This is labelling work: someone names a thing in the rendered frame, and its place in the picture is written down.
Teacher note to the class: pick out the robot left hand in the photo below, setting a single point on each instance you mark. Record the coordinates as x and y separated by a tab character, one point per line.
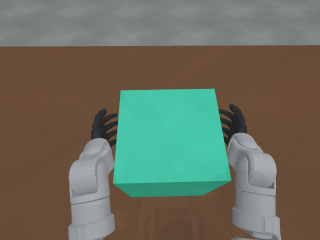
99	129

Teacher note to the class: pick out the robot right forearm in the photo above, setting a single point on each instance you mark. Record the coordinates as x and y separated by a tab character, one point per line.
255	184

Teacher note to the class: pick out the robot left forearm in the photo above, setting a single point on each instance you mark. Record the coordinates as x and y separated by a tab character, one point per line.
89	192

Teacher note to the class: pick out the robot right hand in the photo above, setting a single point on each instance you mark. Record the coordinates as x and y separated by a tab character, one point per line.
236	126

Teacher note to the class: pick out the carton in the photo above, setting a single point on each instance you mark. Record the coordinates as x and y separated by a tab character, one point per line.
169	143

